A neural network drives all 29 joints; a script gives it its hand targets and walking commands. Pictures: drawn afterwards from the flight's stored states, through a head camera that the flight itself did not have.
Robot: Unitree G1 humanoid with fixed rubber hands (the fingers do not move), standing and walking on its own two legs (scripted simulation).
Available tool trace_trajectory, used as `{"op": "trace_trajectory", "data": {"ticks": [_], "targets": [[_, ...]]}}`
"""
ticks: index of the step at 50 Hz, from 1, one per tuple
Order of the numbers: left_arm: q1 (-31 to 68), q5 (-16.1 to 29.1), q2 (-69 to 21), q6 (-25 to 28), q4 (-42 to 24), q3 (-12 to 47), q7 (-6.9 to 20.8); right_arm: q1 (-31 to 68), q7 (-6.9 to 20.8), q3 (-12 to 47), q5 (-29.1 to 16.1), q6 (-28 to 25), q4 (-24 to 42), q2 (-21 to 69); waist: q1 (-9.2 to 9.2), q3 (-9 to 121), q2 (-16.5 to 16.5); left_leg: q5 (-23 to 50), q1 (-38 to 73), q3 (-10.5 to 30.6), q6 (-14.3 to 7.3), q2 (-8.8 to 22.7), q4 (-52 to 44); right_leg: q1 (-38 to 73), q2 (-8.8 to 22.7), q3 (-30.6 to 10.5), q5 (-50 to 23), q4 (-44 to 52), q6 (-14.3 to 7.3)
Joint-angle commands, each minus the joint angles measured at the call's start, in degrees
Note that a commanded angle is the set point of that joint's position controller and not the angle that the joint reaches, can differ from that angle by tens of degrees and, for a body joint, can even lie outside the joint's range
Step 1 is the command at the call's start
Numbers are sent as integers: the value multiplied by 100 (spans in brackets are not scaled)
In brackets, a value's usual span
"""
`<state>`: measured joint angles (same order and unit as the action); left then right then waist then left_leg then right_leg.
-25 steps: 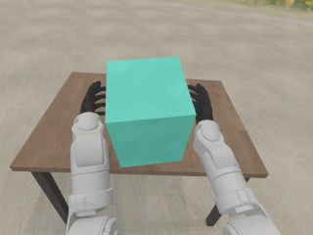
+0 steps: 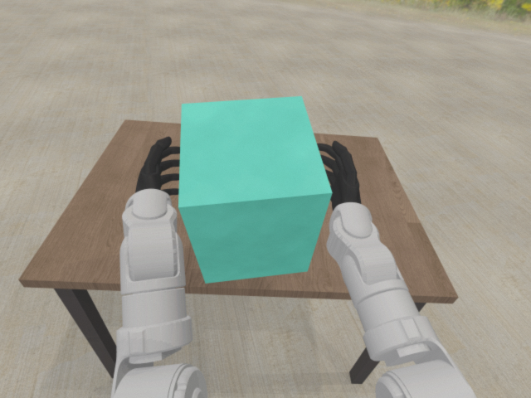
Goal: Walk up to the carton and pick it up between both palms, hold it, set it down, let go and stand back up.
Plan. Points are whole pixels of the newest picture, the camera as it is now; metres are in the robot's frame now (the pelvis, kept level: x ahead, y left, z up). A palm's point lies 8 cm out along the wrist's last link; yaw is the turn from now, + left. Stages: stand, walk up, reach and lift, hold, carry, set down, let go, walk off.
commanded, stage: hold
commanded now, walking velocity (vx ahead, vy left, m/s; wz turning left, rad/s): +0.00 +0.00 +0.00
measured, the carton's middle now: (250, 195) +0.41 +0.01 +0.13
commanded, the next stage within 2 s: none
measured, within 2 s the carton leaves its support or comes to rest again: neither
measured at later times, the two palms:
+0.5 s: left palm (156, 196) +0.35 +0.14 +0.18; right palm (347, 201) +0.35 -0.12 +0.17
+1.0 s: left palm (154, 195) +0.35 +0.15 +0.18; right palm (346, 197) +0.35 -0.12 +0.18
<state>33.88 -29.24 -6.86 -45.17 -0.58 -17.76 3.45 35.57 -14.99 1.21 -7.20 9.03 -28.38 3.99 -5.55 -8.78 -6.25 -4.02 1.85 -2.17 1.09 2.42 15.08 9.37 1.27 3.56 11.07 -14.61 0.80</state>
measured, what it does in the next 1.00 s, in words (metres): stands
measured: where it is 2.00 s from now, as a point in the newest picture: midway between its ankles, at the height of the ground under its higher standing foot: outside the picture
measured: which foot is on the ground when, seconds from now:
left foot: down 0.00-1.00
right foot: down 0.00-1.00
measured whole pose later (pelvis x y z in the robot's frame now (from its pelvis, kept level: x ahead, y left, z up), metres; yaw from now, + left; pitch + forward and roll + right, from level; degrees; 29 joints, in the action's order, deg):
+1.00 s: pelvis +0.00 +0.00 +0.00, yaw +0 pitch -13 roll +0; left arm 33.4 -29.3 -7.1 -45.1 -0.8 -17.5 3.2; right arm 35.7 -15.0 1.9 -7.9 8.3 -29.0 3.3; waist -5.7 -8.7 -6.4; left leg -4.4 1.6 -2.3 1.2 2.6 15.8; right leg 9.3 1.1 3.5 11.2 -15.0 0.7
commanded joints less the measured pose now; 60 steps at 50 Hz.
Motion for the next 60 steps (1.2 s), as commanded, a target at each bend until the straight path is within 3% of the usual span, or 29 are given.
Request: {"op": "trace_trajectory", "data": {"ticks": [1, 3, 5, 10, 16, 20, 23, 27, 29, 33, 38, 41, 46, 47, 51, 57, 60], "targets": [[2825, 954, -2404, 478, -556, 2433, 867, 3749, 670, 1764, -241, -366, 1540, 2281, -81, 2246, 555, 1111, 1758, -308, -82, -279, 251, -863, -343, 503, -1141, 267, 209], [2810, 941, -2331, 471, -533, 2456, 860, 3671, 652, 1714, -247, -370, 1408, 2203, -138, 2214, 634, 1012, 1738, -328, -91, -301, 230, -873, -305, 498, -1092, 264, 208], [2639, 918, -2319, 448, -562, 2342, 873, 3536, 637, 1808, -279, -360, 1540, 2221, -17, 2127, 542, 1171, 1659, -307, -117, -299, 262, -692, -305, 462, -1369, 237, 228], [2710, 1027, -2461, 458, -816, 2639, 854, 3569, 637, 1857, -365, -370, 1756, 2180, -126, 2380, 778, 1312, 1886, -306, 0, -302, 360, -780, -349, 481, -1264, 204, 175], [2620, 832, -2386, 378, -469, 2293, 895, 3447, 721, 1544, -163, -294, 1296, 2109, -84, 1763, 688, 501, 1488, -356, -101, -266, 52, -935, -300, 503, -571, 302, 137], [2729, 959, -2437, 451, -801, 2489, 868, 3603, 685, 1861, -321, -357, 1702, 2257, -82, 2345, 589, 1230, 1767, -356, -100, -324, 296, -691, -302, 479, -1379, 156, 223], [2730, 872, -2257, 456, -503, 2315, 868, 3575, 669, 1733, -217, -314, 1440, 2213, -43, 2024, 409, 892, 1677, -321, -169, -290, 212, -869, -298, 484, -1066, 232, 206], [2914, 995, -2428, 495, -646, 2448, 887, 3673, 673, 1768, -212, -335, 1531, 2269, -59, 2204, 553, 798, 1635, -345, -155, -299, 178, -853, -304, 466, -988, 247, 191], [2935, 919, -2337, 478, -441, 2279, 866, 3750, 689, 1677, -178, -310, 1400, 2321, 18, 1985, 516, 591, 1534, -371, -184, -301, 137, -961, -284, 444, -758, 316, 194], [3062, 892, -2319, 453, -291, 2215, 904, 3833, 733, 1485, -93, -321, 1218, 2221, -67, 1925, 594, 191, 1411, -386, -223, -274, 21, -1022, -268, 476, -398, 322, 181], [3108, 956, -2425, 523, -437, 2355, 833, 3814, 776, 1465, -118, -395, 1206, 2239, -88, 2359, 709, 654, 1682, -352, -129, -258, 183, -905, -336, 504, -660, 238, 149], [2860, 773, -2280, 438, -118, 2090, 896, 3682, 746, 1469, -48, -308, 1030, 2255, -23, 1845, 518, 461, 1510, -400, -214, -292, 62, -965, -286, 479, -665, 310, 198], [2931, 990, -2448, 501, -651, 2444, 899, 3716, 701, 1695, -265, -415, 1420, 2208, -120, 2439, 632, 1268, 1781, -333, -50, -310, 305, -749, -354, 501, -1275, 183, 164], [3033, 1002, -2478, 517, -654, 2515, 862, 3740, 714, 1658, -269, -384, 1363, 2193, -158, 2481, 789, 1268, 1869, -330, -14, -275, 313, -880, -367, 522, -1093, 212, 140], [2841, 906, -2425, 500, -475, 2419, 820, 3731, 747, 1662, -254, -395, 1309, 2153, -45, 2106, 704, 1011, 1714, -339, -39, -257, 233, -969, -369, 573, -809, 260, 141], [2863, 980, -2400, 487, -518, 2460, 860, 3662, 697, 1679, -232, -359, 1386, 2207, -138, 2189, 633, 826, 1700, -309, -111, -285, 225, -845, -291, 461, -963, 232, 178], [2804, 955, -2427, 497, -553, 2488, 817, 3754, 687, 1823, -335, -350, 1480, 2215, -70, 2237, 573, 1219, 1764, -290, -101, -307, 329, -882, -301, 455, -1294, 216, 195]]}}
